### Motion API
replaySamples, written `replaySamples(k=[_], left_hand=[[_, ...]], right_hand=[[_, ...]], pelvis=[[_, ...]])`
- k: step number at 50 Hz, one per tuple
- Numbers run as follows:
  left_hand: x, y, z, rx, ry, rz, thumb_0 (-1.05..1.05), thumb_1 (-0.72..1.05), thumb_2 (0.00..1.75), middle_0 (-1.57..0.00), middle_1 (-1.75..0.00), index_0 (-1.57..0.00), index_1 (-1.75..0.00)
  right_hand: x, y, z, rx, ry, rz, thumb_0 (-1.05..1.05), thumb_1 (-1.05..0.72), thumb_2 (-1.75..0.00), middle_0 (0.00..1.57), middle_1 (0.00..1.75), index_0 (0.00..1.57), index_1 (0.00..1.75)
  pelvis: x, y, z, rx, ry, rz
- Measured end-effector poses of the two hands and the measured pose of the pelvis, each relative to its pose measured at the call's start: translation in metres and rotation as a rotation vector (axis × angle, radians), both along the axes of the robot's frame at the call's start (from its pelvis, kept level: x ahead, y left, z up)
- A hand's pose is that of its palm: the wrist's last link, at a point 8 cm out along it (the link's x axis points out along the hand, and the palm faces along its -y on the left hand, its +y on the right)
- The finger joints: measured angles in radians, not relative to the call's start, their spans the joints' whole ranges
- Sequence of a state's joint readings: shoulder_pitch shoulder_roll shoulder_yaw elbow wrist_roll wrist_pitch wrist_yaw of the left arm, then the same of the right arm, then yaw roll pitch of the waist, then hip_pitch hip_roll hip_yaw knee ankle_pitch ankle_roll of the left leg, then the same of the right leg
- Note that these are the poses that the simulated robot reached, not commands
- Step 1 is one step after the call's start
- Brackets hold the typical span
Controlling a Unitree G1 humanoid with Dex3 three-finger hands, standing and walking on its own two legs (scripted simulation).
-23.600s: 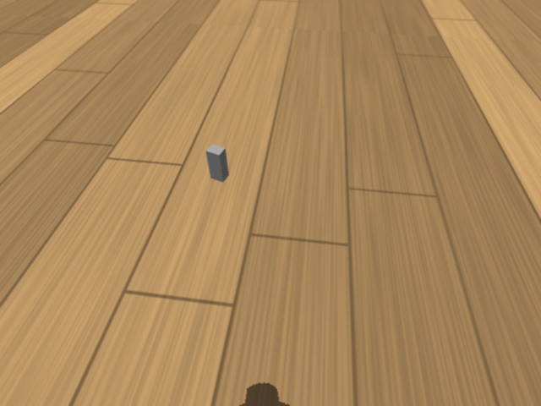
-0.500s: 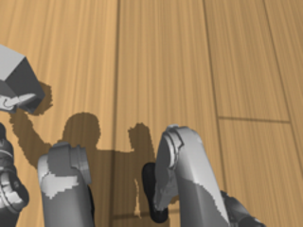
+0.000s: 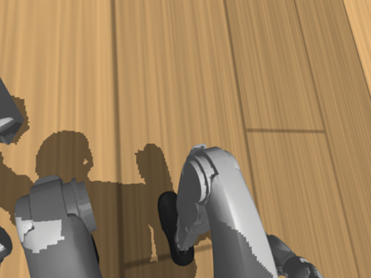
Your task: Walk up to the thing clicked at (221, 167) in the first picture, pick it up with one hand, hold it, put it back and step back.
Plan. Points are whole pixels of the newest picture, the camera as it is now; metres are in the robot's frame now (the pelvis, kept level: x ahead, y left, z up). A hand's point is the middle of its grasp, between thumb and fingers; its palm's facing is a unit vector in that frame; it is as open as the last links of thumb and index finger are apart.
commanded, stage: lower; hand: left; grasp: from the side
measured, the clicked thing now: out of the picture +0.47 +0.29 -0.13
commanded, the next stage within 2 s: loosen in 0.84 s
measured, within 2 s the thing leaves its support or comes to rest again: rests again in 1.84 s
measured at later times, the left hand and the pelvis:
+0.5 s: hand out of the picture +0.47 +0.30 -0.15, palm faces +0.39 -0.92 -0.03, open 12.7 cm; pelvis +0.00 +0.00 -0.01, yaw -2 degrees
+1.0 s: hand out of the picture +0.48 +0.29 -0.17, palm faces +0.37 -0.93 -0.04, open 12.7 cm; pelvis -0.01 +0.01 -0.01, yaw -4 degrees
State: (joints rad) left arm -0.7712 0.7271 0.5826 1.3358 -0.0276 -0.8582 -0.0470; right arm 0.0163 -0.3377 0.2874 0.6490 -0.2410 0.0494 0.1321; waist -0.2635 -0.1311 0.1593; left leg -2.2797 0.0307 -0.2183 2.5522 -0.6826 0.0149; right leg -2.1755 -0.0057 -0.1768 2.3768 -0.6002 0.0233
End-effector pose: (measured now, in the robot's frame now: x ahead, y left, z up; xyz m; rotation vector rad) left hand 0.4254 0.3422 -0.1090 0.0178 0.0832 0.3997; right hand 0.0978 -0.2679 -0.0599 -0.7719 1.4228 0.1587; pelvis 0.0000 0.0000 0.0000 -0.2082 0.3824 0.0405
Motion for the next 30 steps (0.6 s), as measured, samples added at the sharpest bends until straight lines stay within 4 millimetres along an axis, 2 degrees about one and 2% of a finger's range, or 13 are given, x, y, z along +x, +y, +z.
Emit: replaySamples(k=[10, 19, 30], left_hand=[[0.006, -0.001, -0.024, 0.002, -0.024, -0.008, -0.01, -0.61, 0.81, -0.58, -0.94, -0.57, -0.93], [0.009, -0.001, -0.035, 0.003, -0.01, 0.004, -0.01, -0.61, 0.81, -0.58, -0.94, -0.57, -0.93], [0.009, -0.002, -0.045, 0.002, -0.012, 0.014, -0.01, -0.61, 0.81, -0.58, -0.94, -0.57, -0.93]], right_hand=[[0.006, 0.001, 0.007, -0.052, 0.033, 0.087, 0.0, -0.91, -0.9, 0.21, 0.3, 0.2, 0.3], [0.015, 0.004, 0.011, -0.073, 0.031, 0.145, 0.0, -0.91, -0.91, 0.21, 0.3, 0.2, 0.3], [0.014, 0.009, 0.014, -0.09, 0.037, 0.192, 0.0, -0.9, -0.9, 0.21, 0.3, 0.2, 0.3]], pelvis=[[0.0, 0.002, -0.005, -0.024, -0.038, -0.011], [-0.001, 0.004, -0.007, -0.044, -0.061, -0.018], [-0.005, 0.005, -0.009, -0.06, -0.095, -0.03]])
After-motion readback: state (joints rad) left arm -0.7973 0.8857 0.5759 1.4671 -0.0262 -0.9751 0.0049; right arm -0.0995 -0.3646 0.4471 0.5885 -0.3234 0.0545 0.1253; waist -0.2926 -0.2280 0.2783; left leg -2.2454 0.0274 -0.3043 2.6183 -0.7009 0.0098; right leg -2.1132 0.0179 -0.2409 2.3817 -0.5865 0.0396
